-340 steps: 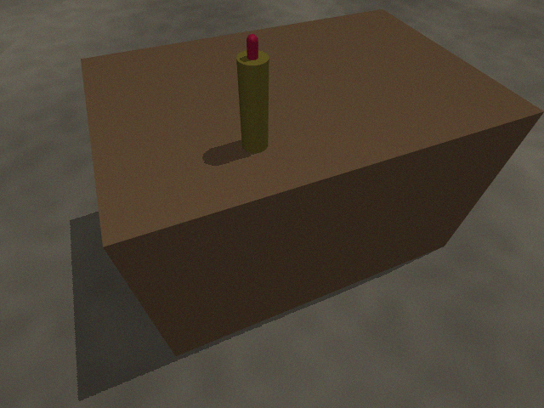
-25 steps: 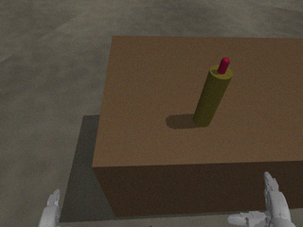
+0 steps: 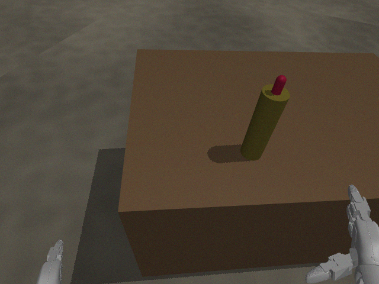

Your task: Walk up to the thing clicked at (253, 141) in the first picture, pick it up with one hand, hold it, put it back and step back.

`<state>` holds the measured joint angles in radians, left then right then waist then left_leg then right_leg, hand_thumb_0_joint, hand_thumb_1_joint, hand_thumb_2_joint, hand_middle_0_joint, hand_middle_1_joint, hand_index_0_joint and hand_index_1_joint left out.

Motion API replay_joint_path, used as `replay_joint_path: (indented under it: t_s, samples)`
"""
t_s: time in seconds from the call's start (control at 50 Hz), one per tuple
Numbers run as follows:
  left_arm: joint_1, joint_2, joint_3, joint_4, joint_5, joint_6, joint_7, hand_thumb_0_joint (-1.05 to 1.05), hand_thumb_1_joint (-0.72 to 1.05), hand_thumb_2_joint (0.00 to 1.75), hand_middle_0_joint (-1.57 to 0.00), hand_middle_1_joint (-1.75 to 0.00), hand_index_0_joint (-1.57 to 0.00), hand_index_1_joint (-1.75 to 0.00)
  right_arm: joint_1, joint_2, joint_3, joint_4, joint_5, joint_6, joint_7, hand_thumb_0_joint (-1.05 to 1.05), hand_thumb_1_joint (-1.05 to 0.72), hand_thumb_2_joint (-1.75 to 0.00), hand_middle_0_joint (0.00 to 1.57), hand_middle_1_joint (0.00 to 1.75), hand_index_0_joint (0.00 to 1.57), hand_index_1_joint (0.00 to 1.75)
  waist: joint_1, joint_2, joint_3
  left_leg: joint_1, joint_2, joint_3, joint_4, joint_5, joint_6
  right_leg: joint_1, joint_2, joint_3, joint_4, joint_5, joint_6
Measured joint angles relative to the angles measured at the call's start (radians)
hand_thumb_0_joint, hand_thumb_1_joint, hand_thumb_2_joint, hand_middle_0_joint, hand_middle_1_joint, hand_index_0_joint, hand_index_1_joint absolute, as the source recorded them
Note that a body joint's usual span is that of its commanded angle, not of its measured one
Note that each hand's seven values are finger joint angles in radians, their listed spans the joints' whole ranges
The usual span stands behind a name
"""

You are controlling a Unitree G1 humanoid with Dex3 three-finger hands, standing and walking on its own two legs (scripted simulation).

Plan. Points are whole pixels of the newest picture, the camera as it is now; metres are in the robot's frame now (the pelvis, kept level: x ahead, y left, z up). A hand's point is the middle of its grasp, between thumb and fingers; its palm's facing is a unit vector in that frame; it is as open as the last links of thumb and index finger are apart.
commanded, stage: rise first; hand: right
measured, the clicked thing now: (264, 120) +0.48 -0.22 +0.06
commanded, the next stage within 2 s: go down in 0.66 s
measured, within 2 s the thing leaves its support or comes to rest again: neither
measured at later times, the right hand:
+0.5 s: hand (347, 234) +0.18 -0.28 +0.07, palm faces +0.33 +0.85 -0.40, open 17.7 cm
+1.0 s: hand (356, 227) +0.19 -0.29 +0.08, palm faces +0.38 +0.84 -0.38, open 17.3 cm
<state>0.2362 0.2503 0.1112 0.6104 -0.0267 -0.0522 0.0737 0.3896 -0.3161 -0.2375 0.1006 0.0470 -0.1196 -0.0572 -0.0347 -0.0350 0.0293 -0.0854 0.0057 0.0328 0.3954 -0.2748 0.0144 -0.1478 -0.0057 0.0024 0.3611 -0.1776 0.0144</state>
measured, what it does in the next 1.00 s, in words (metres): stands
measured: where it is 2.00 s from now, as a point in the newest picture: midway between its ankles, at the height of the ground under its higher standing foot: outside the picture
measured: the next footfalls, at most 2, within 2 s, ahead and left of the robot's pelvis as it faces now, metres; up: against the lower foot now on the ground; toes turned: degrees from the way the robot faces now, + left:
none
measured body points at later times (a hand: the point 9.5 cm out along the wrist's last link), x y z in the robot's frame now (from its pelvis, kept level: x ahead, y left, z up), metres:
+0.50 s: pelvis -0.01 -0.01 +0.00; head -0.02 +0.01 +0.45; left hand +0.14 +0.25 -0.09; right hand +0.16 -0.32 +0.09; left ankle -0.04 +0.10 -0.74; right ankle +0.01 -0.13 -0.74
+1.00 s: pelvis -0.01 -0.01 +0.00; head -0.02 +0.00 +0.45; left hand +0.16 +0.25 -0.09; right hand +0.16 -0.33 +0.10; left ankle -0.04 +0.10 -0.74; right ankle +0.01 -0.13 -0.74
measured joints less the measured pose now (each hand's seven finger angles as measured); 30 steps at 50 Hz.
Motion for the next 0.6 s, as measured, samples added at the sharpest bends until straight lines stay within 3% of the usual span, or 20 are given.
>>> replay_joint_path:
  t_s: [0.14,0.26,0.6]
  samples:
    - [-0.004,-0.006,0.012,0.03,-0.006,-0.003,-0.011,-0.01,-0.55,0.06,-0.06,-0.05,-0.05,-0.06,0.028,0.002,-0.022,-0.046,0.007,-0.019,0.013,-0.01,0.6,-0.03,0.05,0.06,0.06,0.06,-0.009,0.0,-0.006,0.01,0.001,0.003,-0.004,0.005,0.001,0.008,0.001,0.003,-0.002,0.005,0.0]
    - [0.008,-0.021,-0.003,0.01,-0.004,-0.008,-0.014,-0.01,-0.55,0.05,-0.06,-0.05,-0.05,-0.05,0.036,0.002,-0.028,-0.09,0.007,-0.047,0.016,-0.01,0.6,-0.03,0.05,0.06,0.06,0.06,-0.01,-0.005,0.012,0.009,0.003,0.004,-0.005,0.013,-0.002,0.008,0.004,0.003,-0.006,0.015,-0.003]
    - [0.005,-0.02,0.032,0.04,-0.002,-0.034,-0.022,-0.01,-0.55,0.06,-0.06,-0.05,-0.05,-0.06,0.036,-0.01,-0.057,-0.142,0.006,-0.104,0.023,-0.01,0.6,-0.04,0.06,0.06,0.06,0.06,-0.013,-0.001,0.022,0.01,0.008,-0.007,-0.008,0.024,-0.01,0.009,0.008,-0.008,-0.002,0.018,-0.013]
